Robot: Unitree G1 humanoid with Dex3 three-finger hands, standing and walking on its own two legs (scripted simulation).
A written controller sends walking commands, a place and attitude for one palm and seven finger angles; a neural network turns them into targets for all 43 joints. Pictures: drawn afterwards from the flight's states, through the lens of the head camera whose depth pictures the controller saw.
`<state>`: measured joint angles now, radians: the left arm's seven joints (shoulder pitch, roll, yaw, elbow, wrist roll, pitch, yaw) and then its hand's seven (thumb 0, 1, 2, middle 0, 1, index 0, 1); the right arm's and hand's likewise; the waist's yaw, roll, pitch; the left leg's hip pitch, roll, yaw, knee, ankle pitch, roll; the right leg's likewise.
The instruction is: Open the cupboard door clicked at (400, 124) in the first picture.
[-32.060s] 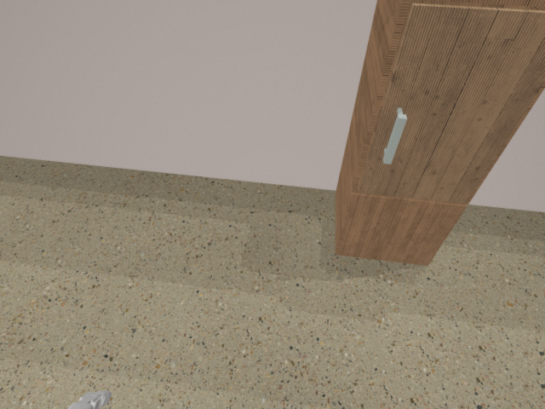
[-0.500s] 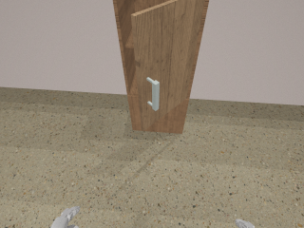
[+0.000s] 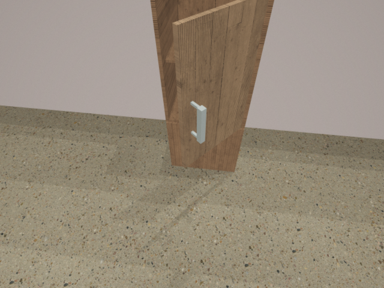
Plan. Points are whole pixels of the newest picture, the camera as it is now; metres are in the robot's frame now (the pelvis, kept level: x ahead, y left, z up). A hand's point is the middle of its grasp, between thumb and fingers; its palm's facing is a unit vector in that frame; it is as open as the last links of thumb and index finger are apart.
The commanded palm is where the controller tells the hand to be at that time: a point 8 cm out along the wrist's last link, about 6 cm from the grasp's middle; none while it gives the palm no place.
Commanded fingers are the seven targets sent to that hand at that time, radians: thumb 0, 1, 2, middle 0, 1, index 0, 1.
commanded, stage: let the arm hang, fingers relaxed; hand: left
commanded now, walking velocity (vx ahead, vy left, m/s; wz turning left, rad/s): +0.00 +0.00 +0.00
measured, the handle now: (197, 122) +0.64 +0.02 -0.09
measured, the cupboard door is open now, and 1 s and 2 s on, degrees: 49 49 49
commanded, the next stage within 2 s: look to check the result in 0.38 s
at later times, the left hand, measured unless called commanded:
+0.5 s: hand out of the picture +0.00 +0.16 -0.18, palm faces +0.05 -0.98 -0.18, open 7.4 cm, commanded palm none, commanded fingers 0.00 0.90 0.90 -0.20 -0.30 -0.20 -0.30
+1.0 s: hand out of the picture +0.02 +0.15 -0.17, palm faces +0.05 -0.98 -0.18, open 7.4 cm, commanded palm none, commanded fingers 0.00 0.90 0.90 -0.20 -0.30 -0.20 -0.30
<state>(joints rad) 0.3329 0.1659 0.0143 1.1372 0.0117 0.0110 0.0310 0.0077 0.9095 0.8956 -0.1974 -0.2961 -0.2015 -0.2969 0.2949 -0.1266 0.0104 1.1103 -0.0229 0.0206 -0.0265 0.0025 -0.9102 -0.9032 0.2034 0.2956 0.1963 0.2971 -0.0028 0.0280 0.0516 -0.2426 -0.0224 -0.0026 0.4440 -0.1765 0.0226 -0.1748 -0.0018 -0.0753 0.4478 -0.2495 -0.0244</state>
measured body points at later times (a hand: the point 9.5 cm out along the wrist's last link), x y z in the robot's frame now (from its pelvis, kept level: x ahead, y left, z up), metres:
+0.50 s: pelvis +0.02 -0.01 +0.00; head +0.03 -0.01 +0.45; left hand +0.00 +0.21 -0.16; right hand +0.00 -0.21 -0.16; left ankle +0.04 +0.10 -0.74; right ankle +0.00 -0.10 -0.74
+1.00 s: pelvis +0.04 -0.01 +0.00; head +0.05 -0.02 +0.45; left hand +0.02 +0.20 -0.16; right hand +0.03 -0.23 -0.16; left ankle +0.04 +0.10 -0.74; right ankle +0.00 -0.10 -0.74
